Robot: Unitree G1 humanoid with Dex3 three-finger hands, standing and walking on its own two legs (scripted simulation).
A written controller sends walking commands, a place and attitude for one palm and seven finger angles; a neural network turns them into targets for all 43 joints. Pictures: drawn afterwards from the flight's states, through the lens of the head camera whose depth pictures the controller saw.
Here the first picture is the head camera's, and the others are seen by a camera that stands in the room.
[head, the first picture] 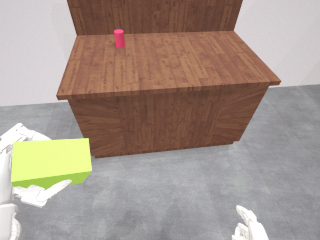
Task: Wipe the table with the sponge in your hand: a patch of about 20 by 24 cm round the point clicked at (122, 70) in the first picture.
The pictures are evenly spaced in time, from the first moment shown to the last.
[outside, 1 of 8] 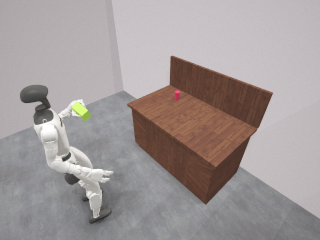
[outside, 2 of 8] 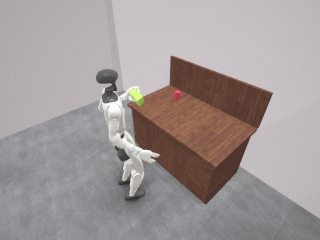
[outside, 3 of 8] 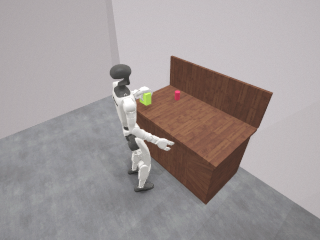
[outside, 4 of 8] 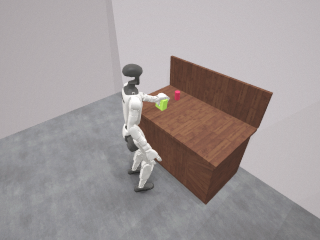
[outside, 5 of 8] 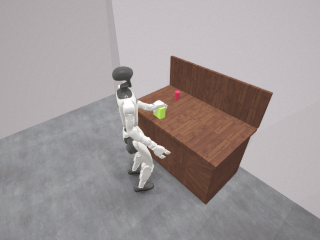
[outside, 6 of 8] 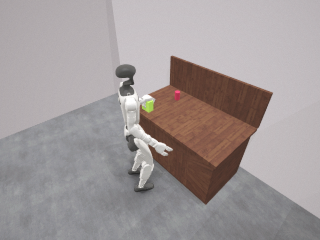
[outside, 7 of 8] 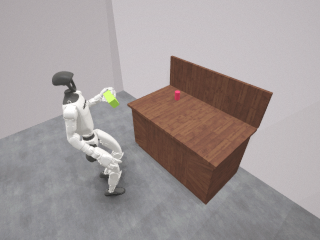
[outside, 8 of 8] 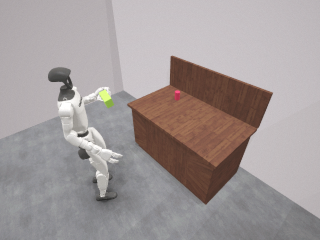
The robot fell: no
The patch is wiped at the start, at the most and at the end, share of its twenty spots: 0.00 1.00 1.00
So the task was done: yes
